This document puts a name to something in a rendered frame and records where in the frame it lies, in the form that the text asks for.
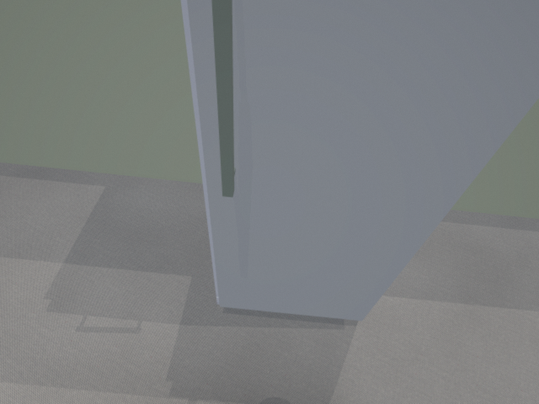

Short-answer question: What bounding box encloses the handle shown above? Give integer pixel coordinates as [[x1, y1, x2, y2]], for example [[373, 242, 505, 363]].
[[211, 0, 236, 197]]

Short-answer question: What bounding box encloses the fridge door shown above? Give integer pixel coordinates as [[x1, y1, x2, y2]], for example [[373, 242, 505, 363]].
[[187, 0, 539, 321]]

